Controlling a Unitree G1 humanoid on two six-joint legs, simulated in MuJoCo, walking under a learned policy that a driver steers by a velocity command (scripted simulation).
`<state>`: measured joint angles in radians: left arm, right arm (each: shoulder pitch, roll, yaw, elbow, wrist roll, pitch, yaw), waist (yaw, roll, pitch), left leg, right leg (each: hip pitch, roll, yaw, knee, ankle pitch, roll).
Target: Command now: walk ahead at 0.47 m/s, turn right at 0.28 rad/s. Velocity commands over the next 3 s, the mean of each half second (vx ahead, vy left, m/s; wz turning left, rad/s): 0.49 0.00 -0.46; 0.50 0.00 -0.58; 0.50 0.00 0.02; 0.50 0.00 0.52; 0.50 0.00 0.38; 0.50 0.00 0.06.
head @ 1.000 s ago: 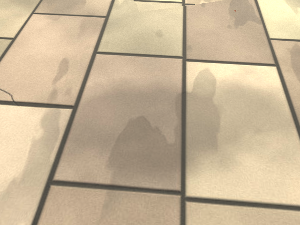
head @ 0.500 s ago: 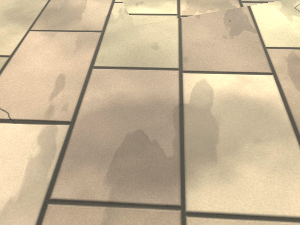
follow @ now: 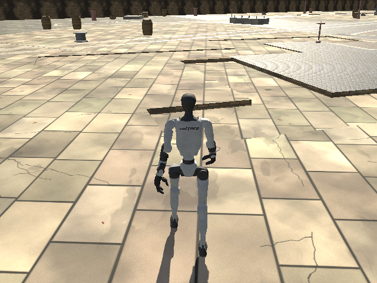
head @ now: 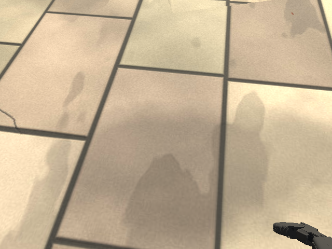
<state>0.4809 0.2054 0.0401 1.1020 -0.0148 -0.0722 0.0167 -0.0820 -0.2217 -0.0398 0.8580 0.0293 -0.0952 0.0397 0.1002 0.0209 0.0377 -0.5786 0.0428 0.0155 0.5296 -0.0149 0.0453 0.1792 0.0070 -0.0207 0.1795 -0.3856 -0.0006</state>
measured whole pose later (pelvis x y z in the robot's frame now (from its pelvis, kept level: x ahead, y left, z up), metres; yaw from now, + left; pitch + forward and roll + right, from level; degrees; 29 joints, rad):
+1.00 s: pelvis +0.55 -0.12 +0.01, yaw -33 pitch +2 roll +0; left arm 0.35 0.27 0.09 0.80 -0.02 -0.06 0.01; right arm -0.02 -0.27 -0.06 0.77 0.00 -0.11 0.02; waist 0.08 0.05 0.02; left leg -0.60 0.04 -0.08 0.51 0.06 -0.04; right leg -0.09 0.10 0.15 0.38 -0.32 -0.07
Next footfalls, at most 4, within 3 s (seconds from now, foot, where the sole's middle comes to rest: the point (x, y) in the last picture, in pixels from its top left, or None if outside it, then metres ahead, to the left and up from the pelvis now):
0.04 left None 0.22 0.13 -0.76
0.58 right None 0.46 -0.17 -0.76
1.08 left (224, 171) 0.81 -0.14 -0.76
1.54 right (295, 167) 0.86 -0.45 -0.76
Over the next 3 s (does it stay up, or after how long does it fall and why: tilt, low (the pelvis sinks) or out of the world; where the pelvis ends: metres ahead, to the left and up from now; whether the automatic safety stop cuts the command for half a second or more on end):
stays up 1.59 -0.41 0.01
